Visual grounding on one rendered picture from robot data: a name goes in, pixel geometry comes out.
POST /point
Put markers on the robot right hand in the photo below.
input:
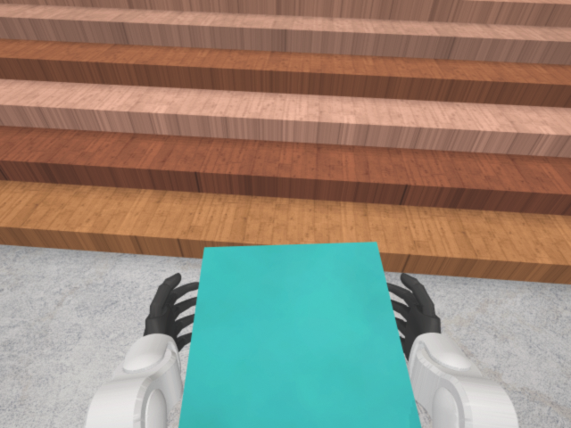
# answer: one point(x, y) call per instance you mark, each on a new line
point(420, 314)

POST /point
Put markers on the robot left hand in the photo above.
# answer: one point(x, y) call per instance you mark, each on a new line
point(163, 312)

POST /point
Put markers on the right robot forearm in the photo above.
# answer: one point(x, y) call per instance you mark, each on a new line
point(451, 388)

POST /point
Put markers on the carton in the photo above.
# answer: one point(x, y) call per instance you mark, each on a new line
point(296, 336)

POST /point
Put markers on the left robot forearm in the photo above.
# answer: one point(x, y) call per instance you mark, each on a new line
point(144, 388)

